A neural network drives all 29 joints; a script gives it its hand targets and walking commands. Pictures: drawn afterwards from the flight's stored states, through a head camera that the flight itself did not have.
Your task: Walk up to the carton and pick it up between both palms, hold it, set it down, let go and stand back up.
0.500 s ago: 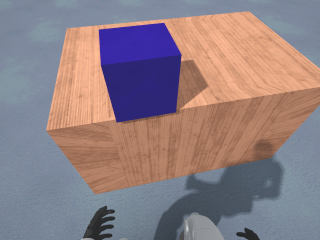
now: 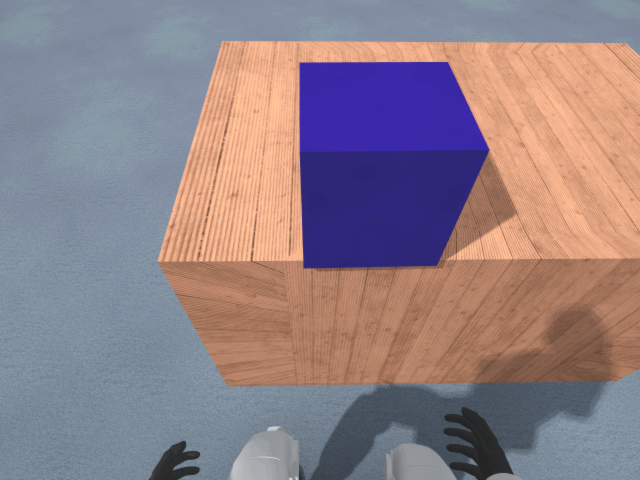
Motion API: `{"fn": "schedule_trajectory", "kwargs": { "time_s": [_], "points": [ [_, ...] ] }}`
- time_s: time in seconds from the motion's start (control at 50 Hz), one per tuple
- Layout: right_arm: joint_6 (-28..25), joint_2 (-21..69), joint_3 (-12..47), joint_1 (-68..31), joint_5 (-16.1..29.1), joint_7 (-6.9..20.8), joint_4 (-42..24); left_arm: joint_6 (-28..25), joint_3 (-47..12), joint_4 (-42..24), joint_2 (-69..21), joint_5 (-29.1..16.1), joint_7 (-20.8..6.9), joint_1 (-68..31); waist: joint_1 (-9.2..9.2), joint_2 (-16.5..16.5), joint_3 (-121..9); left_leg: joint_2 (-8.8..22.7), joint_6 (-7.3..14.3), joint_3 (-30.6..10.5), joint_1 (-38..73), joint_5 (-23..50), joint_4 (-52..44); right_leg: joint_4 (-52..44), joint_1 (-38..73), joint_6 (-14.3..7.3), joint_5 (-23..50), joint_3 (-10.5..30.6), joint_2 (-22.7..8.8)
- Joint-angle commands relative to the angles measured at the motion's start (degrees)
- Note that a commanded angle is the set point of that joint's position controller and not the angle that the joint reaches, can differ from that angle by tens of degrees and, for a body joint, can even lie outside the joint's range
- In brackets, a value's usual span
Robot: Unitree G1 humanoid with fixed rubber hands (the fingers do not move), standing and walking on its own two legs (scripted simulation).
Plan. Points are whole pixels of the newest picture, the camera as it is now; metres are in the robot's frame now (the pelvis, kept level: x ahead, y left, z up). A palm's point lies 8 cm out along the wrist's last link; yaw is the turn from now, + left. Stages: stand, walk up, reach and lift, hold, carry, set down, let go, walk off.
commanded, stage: walk up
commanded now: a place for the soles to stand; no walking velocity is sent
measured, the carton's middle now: (372, 170) +0.53 -0.04 +0.06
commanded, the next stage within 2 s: none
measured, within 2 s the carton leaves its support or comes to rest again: neither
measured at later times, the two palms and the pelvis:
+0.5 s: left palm (221, 456) +0.15 +0.15 -0.08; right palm out of the picture +0.09 -0.25 -0.08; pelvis +0.00 -0.02 +0.03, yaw -4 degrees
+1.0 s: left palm out of the picture +0.10 +0.17 -0.10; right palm out of the picture +0.06 -0.28 -0.07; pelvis +0.00 -0.07 +0.03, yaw -1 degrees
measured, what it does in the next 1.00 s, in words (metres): steps on the spot: right foot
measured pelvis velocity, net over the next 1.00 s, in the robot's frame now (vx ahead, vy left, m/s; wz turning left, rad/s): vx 0.00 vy -0.07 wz -0.01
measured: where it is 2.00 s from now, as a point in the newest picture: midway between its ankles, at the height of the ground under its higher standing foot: outside the picture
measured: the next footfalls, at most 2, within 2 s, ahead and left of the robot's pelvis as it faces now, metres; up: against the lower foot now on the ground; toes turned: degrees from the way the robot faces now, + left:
right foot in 0.24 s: +0.05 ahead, -0.13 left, +0.00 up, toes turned -8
right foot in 1.12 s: +0.09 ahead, -0.25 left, +0.00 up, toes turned -5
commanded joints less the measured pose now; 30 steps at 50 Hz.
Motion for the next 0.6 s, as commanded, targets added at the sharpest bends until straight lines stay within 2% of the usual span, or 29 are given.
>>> {"fn": "schedule_trajectory", "kwargs": {
  "time_s": [0.0,0.02,0.04,0.06,0.1,0.12,0.16,0.18,0.2,0.22,0.24,0.26,0.28,0.3,0.32,0.34,0.36,0.38,0.42,0.48,0.5,0.56,0.58],
  "points": [
    [-2.3,-10.2,-4.2,1.0,-0.5,-2.5,-9.0,-0.7,-0.4,-7.1,1.2,0.8,0.6,-1.2,-3.21,11.8,-10.3,19.2,9.6,-30.9,17.4,3.3,-31.5,6.9,-12.0,0.5,-0.5,3.8,0.0],
    [-2.6,-10.0,-3.9,0.2,-0.5,-2.7,-9.5,-0.5,-0.3,-7.3,1.8,1.0,0.6,-2.1,-3.65,11.9,-12.2,20.2,10.5,-30.3,18.4,6.3,-31.0,7.2,-11.6,0.4,-0.6,3.8,0.7],
    [-2.8,-9.7,-3.8,0.3,-0.6,-2.8,-9.6,-0.3,-0.3,-7.6,1.8,1.0,0.5,-2.5,-3.99,11.3,-12.9,20.1,11.2,-28.0,17.8,6.3,-30.6,7.4,-10.5,0.3,-0.3,3.6,0.9],
    [-2.9,-9.4,-3.8,-0.7,-0.8,-2.9,-9.2,-0.2,-0.3,-7.8,1.3,1.1,0.4,-3.4,-4.12,11.1,-12.1,19.8,11.6,-26.7,18.9,10.1,-29.7,6.7,-11.7,0.2,-0.6,3.4,1.3],
    [-3.3,-9.3,-3.5,-1.4,-0.8,-3.0,-8.9,-0.1,-0.3,-8.7,1.1,1.1,0.3,-4.3,-4.04,12.0,-11.0,19.9,12.1,-24.1,17.6,14.4,-28.8,4.4,-10.9,0.2,-0.3,3.3,1.2],
    [-3.2,-9.4,-3.5,-2.3,-0.6,-2.8,-8.5,-0.3,-0.6,-8.9,0.6,1.2,0.2,-4.1,-3.94,11.0,-12.1,19.0,11.7,-22.0,18.5,16.8,-27.4,-0.4,-9.1,0.1,-0.5,2.1,1.6],
    [-2.5,-10.0,-3.4,-6.6,-0.6,-2.3,-8.7,-0.9,-0.7,-9.1,-0.8,0.4,-0.3,-1.7,-2.49,14.3,-14.9,16.9,9.9,-15.6,16.1,16.3,-24.4,-11.0,-1.6,-1.2,1.8,-0.4,2.5],
    [-2.0,-9.9,-3.1,-7.8,-0.3,-1.9,-8.5,-1.3,-0.1,-8.6,-0.8,0.5,-0.5,0.4,-1.24,13.2,-15.2,14.8,7.6,-12.6,13.4,14.5,-22.6,-17.3,4.1,-2.0,7.3,-1.5,3.1],
    [-1.4,-10.3,-3.0,-9.3,0.2,-1.4,-8.3,-1.9,0.1,-8.4,-1.0,0.5,-0.5,3.2,0.77,12.5,-14.3,13.5,5.1,-10.7,8.7,13.7,-20.6,-26.7,10.3,-2.8,16.7,-2.0,3.8],
    [-1.0,-8.8,-2.4,-9.1,0.5,-0.8,-7.0,-2.7,0.9,-7.7,-0.4,0.6,-0.5,7.0,2.39,7.2,-13.2,10.8,2.1,-7.1,3.9,10.9,-14.0,-33.3,16.3,-3.9,23.3,2.2,1.6],
    [-0.8,-5.5,-1.2,-8.3,1.0,-0.1,-7.0,-3.4,2.2,-8.7,4.4,1.1,-0.5,5.8,0.85,-6.6,-11.8,4.9,-2.7,-0.5,-2.7,-2.3,-5.8,-39.6,15.4,-7.5,21.3,19.8,-9.1],
    [-0.4,-7.0,-1.7,-9.6,0.4,-0.4,-7.7,-3.6,2.9,-10.0,7.3,-0.4,-0.4,1.0,0.57,-8.1,-9.4,0.2,-3.4,-1.8,0.3,-9.3,-3.6,-42.0,6.2,-12.6,22.6,30.7,-14.5],
    [-0.2,-6.4,-1.4,-9.1,0.7,-0.4,-6.4,-3.8,2.3,-10.9,4.8,-0.4,-0.1,-3.2,-1.12,-5.4,-7.1,1.4,-3.2,-3.6,3.5,-8.7,-2.7,-42.3,3.6,-13.9,21.8,27.8,-14.8],
    [-0.3,-5.3,-0.8,-8.8,0.9,0.0,-5.4,-3.8,1.6,-11.3,3.1,-0.3,0.3,-4.1,-1.55,-2.9,-6.8,1.0,-3.1,-3.7,2.3,-7.1,-5.7,-41.2,7.4,-12.4,26.1,21.3,-12.6],
    [-0.4,-4.5,-0.5,-7.7,1.1,0.3,-4.0,-3.9,1.4,-11.2,3.6,0.2,0.6,-4.5,-2.19,-2.3,-7.9,1.1,-2.4,-3.1,3.9,-4.2,-9.0,-39.7,8.7,-10.8,27.6,17.7,-11.8],
    [-0.7,-3.7,-0.5,-5.2,0.7,0.4,-3.5,-4.0,1.3,-11.2,4.0,-0.1,0.6,-6.1,-3.4,-5.4,-9.4,1.5,-2.0,-3.3,8.7,2.8,-14.9,-37.5,7.4,-9.1,29.5,14.2,-9.9],
    [-1.1,-4.5,-0.7,-4.2,0.4,0.5,-2.7,-4.0,0.9,-10.7,3.0,-0.5,0.1,-7.1,-3.7,-4.9,-9.4,1.8,-1.6,-3.6,13.8,7.9,-18.1,-36.1,5.5,-7.4,29.8,9.8,-7.1],
    [-1.6,-6.4,-1.3,-4.3,0.4,0.7,-2.5,-3.9,0.3,-10.4,1.7,-0.8,-0.5,-6.2,-3.01,-3.2,-10.6,3.4,-1.0,-6.4,15.9,11.4,-19.4,-35.5,6.2,-6.0,28.2,6.7,-4.6],
    [-1.7,-7.3,-1.4,-5.4,0.6,1.2,-2.7,-3.7,0.1,-10.3,0.6,-0.9,-1.0,-5.1,-1.42,-1.4,-10.5,4.0,-0.4,-8.2,14.2,10.7,-21.2,-37.0,8.5,-5.4,18.9,4.3,-1.6],
    [-1.4,-8.3,-1.7,-4.5,0.7,1.3,-1.7,-3.5,0.1,-9.0,-0.1,-0.8,-1.3,-4.2,-1.08,1.9,-8.0,3.7,-0.6,-8.8,14.0,9.7,-24.1,-37.5,9.7,-5.6,18.3,3.7,-1.6],
    [-1.5,-8.2,-1.7,-3.6,0.8,1.4,-1.3,-3.5,0.3,-9.0,0.1,-0.5,-1.2,-4.5,-1.42,2.2,-7.5,4.2,-0.6,-8.9,12.9,10.1,-24.8,-37.7,11.9,-5.6,18.6,3.5,-1.3],
    [-1.5,-8.2,-1.7,-3.6,0.7,1.3,-1.2,-3.7,0.1,-8.2,-0.4,-0.8,-1.3,-3.4,-0.81,3.0,-8.2,3.7,-0.6,-9.2,14.5,8.4,-25.5,-39.0,11.3,-5.9,17.1,3.2,-1.7],
    [-1.5,-8.4,-1.9,-3.3,0.5,1.4,-1.3,-3.8,-0.1,-8.0,-0.4,-0.7,-1.3,-3.2,-0.88,2.0,-8.2,3.4,-1.0,-8.8,15.0,8.5,-25.1,-40.3,11.6,-5.7,17.4,3.6,-2.1]
  ]
}}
